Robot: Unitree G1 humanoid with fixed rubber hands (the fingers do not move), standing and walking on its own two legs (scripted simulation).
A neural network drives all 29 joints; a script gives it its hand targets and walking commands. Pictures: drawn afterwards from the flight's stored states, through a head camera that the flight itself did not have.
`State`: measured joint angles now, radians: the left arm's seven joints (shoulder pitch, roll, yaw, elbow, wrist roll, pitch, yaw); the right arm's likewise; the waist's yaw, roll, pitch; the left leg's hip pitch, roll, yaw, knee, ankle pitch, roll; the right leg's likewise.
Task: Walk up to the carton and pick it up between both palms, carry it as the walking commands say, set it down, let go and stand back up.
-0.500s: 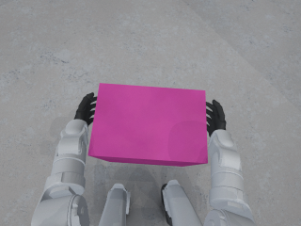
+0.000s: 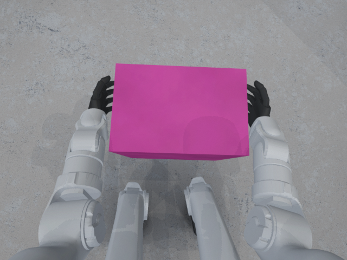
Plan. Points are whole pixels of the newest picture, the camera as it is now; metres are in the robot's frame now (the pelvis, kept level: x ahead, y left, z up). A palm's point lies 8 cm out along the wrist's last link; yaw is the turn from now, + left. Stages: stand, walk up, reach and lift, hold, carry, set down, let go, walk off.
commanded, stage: set down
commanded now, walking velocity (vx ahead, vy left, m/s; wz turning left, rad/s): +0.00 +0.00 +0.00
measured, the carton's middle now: (177, 123) +0.43 -0.04 -0.17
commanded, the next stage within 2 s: none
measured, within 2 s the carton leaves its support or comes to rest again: neither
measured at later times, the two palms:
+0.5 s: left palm (105, 110) +0.47 +0.15 -0.17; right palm (239, 117) +0.44 -0.22 -0.16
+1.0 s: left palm (113, 115) +0.49 +0.15 -0.27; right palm (228, 123) +0.44 -0.22 -0.25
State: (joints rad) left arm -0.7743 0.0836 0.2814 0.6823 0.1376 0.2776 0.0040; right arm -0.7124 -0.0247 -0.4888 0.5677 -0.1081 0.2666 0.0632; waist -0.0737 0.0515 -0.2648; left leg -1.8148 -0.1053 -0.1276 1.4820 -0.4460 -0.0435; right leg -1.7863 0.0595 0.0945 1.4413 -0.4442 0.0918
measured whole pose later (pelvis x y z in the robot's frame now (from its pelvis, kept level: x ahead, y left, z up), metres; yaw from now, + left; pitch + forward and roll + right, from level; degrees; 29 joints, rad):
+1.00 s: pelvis -0.03 -0.01 -0.14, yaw +0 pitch +49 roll -2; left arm -1.17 0.25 0.20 0.92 0.05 0.22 0.02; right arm -1.01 -0.10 -0.51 0.69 -0.06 0.20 -0.01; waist -0.06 0.01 -0.08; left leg -2.28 -0.14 -0.11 1.91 -0.48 -0.09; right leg -2.26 0.11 0.11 1.89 -0.49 0.13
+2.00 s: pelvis -0.03 -0.01 -0.18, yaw -1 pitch +44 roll -2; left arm -1.33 0.33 0.11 1.11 -0.04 0.13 0.04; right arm -1.13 -0.17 -0.42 0.83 0.05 0.13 -0.07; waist -0.05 0.01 0.09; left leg -2.33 -0.11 -0.09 2.09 -0.52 -0.08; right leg -2.31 0.11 0.09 2.06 -0.52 0.13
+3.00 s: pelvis -0.05 -0.01 -0.19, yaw -1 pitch +39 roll -3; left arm -1.38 0.38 0.05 1.20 -0.13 0.02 0.05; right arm -1.24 -0.24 -0.28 1.04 0.08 -0.02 -0.10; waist -0.05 0.01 0.23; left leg -2.30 -0.08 -0.07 2.11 -0.49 -0.05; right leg -2.28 0.07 0.06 2.08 -0.49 0.11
